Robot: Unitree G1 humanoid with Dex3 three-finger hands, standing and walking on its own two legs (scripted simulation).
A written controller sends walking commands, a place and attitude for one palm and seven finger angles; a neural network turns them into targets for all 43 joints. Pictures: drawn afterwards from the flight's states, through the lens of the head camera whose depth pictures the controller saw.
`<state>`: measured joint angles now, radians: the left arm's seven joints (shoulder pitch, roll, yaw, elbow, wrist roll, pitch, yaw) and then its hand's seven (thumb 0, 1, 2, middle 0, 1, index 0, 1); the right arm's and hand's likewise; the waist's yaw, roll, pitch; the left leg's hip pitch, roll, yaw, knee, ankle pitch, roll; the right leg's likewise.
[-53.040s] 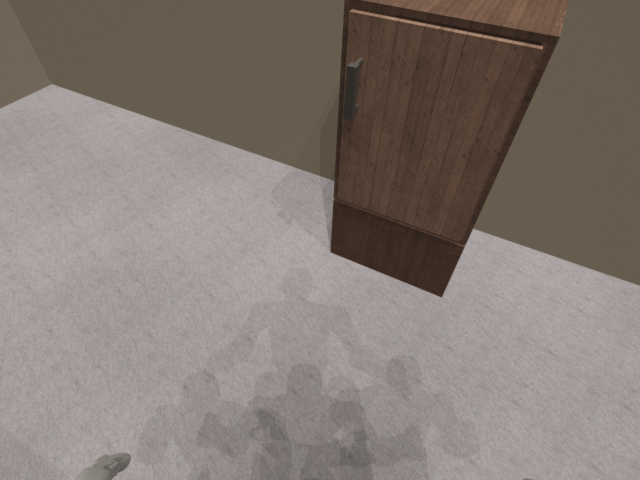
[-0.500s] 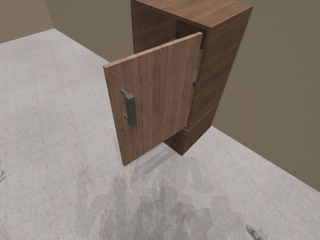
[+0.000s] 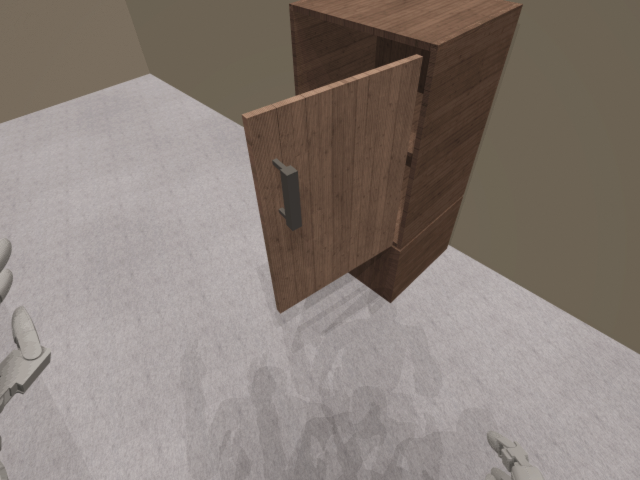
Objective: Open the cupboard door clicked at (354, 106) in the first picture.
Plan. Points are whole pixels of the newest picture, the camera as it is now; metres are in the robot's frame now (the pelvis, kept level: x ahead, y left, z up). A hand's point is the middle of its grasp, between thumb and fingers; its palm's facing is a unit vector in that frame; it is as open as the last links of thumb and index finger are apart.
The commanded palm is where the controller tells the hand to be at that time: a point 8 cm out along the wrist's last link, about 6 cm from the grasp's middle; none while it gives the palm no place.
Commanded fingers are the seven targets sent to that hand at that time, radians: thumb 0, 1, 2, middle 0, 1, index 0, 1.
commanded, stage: stop stepping back and stand still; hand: left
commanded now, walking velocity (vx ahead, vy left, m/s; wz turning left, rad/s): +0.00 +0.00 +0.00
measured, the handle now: (285, 194) +0.64 +0.13 -0.01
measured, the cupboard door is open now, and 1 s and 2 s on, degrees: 81 81 81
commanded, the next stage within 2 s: let the arm hang, fingers relaxed in 0.58 s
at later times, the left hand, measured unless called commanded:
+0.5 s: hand (11, 391) +0.16 +0.30 +0.14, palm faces +0.39 -0.80 -0.46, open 7.4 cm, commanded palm +0.11 +0.33 +0.18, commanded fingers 0.00 0.90 0.90 -0.20 -0.30 -0.20 -0.30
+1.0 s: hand out of the picture +0.01 +0.19 -0.16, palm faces -0.04 -0.98 -0.18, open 7.4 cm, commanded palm none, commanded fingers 0.00 0.90 0.90 -0.20 -0.30 -0.20 -0.30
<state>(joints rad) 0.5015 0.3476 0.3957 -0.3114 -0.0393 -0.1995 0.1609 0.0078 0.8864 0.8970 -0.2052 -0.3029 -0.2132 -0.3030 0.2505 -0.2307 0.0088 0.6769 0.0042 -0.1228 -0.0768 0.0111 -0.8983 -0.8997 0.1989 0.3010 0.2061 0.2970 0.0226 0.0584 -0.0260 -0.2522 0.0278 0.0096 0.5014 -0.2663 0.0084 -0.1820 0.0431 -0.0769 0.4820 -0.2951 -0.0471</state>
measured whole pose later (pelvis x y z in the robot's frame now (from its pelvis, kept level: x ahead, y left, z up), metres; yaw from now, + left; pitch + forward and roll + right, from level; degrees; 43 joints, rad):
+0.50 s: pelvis -0.04 +0.03 +0.01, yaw -1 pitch -1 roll -1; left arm 0.56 0.37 0.37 -0.41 -0.02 -0.18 0.14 0.01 0.89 0.90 -0.21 -0.30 -0.21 -0.30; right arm 0.23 -0.21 0.02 0.65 -0.01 -0.15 -0.08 0.01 -0.90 -0.90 0.20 0.30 0.21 0.30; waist 0.01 0.00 0.03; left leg -0.26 -0.01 0.05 0.42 -0.14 0.04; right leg -0.20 0.00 -0.04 0.40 -0.19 0.00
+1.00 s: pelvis -0.05 +0.02 +0.00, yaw +1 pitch -1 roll +0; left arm 0.26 0.20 -0.03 0.86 0.03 0.05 -0.01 0.01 0.91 0.90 -0.20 -0.30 -0.20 -0.30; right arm 0.18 -0.29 0.00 0.95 -0.03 0.01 0.01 0.01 -0.90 -0.90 0.20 0.30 0.21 0.30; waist -0.02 -0.01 0.07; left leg -0.32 -0.02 0.01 0.50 -0.16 0.03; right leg -0.27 -0.01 -0.07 0.54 -0.25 -0.03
